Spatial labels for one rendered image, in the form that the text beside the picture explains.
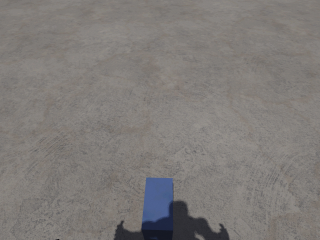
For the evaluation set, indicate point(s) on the carton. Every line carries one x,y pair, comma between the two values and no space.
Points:
157,218

